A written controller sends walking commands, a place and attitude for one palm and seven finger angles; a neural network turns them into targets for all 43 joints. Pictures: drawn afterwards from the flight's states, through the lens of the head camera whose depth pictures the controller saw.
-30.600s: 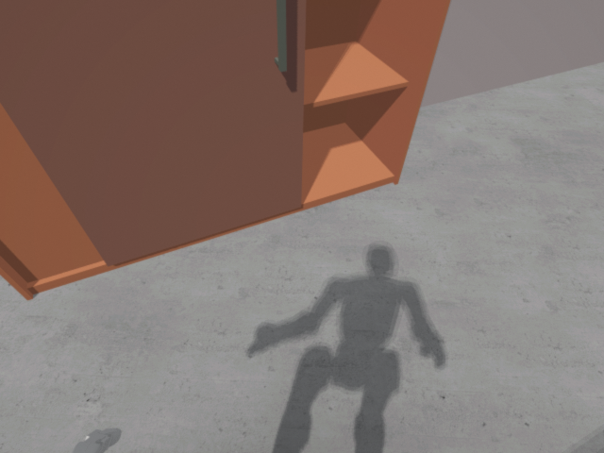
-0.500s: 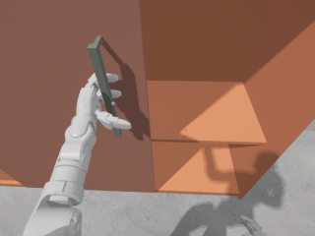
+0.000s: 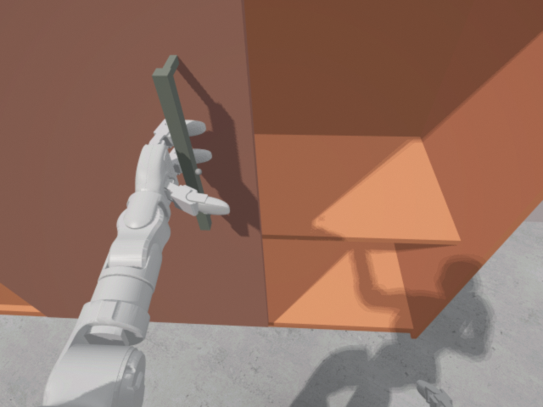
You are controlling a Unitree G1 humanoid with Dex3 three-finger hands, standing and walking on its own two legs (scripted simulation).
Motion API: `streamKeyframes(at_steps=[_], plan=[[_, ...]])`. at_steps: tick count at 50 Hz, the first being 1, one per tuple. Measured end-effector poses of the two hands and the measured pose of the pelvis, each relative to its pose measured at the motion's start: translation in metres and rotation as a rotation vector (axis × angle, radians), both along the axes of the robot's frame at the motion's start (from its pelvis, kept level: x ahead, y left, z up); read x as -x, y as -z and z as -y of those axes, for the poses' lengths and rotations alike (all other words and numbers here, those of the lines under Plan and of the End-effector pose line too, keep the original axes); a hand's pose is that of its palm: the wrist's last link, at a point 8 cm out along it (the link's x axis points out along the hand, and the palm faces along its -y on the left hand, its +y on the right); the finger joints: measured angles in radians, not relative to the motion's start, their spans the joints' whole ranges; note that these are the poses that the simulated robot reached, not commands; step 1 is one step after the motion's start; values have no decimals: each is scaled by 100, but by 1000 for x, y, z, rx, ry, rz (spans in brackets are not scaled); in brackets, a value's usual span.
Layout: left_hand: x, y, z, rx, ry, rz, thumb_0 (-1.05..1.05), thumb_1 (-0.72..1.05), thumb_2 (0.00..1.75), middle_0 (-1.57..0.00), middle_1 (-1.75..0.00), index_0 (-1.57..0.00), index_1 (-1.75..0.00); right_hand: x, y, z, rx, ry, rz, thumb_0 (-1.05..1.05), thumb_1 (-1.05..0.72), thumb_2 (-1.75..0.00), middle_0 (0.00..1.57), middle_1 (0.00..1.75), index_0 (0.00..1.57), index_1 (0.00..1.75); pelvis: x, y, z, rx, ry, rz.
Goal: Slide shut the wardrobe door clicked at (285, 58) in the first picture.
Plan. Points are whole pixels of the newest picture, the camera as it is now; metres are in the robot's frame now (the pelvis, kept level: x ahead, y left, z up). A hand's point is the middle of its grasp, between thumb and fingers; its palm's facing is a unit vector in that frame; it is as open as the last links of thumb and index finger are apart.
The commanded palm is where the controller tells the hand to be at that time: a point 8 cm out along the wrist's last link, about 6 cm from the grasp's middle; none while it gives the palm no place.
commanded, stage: slide the fingers in behind the handle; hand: left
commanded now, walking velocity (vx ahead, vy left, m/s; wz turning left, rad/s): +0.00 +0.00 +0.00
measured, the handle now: (191, 157) +0.47 +0.15 +0.12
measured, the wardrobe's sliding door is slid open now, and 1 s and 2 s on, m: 0.52 0.52 0.52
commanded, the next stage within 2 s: grip the handle and tug to test in 0.04 s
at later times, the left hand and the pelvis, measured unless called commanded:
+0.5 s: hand (195, 174) +0.41 +0.13 +0.14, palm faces +0.00 -1.00 -0.01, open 10.9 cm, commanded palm +0.39 +0.18 +0.13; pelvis +0.01 +0.00 +0.00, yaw -1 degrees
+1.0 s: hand (196, 173) +0.41 +0.12 +0.14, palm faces +0.01 -1.00 -0.01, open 5.7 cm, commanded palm +0.38 +0.17 +0.13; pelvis +0.02 +0.01 +0.00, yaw +0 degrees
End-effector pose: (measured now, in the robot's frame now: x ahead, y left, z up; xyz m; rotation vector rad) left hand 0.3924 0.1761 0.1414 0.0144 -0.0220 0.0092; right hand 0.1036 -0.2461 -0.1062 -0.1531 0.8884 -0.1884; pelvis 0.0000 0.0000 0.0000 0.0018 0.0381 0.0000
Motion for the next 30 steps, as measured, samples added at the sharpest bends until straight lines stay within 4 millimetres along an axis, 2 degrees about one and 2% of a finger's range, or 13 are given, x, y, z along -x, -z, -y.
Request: streamKeyframes(at_steps=[10, 14, 20, 30], plan=[[-4, 2, 0, 0, 14, -1, -2, -49, 30, -30, -120, -29, -121, 2, -2, 1, 7, 13, 2, 1, -90, -89, 20, 30, 20, 30, -1, 0, -1, 1, 7, -5], [-5, 2, 0, 0, 16, 2, -2, -43, 32, -30, -121, -30, -121, 0, -3, 2, 7, 17, 5, 1, -90, -89, 20, 30, 20, 30, -3, -1, -2, 1, 10, -6], [-1, 2, -2, 7, 12, 9, -2, -25, 40, -32, -124, -32, -124, -5, -5, 1, 5, 18, 16, 1, -90, -89, 20, 30, 20, 30, -6, -1, -2, 3, 14, -2], [3, 1, -4, -1, 4, 0, -1, 18, 59, -37, -130, -34, -129, -18, -8, -3, 1, 6, 46, 1, -90, -89, 20, 30, 20, 30, -9, -1, -4, 5, 9, 6]])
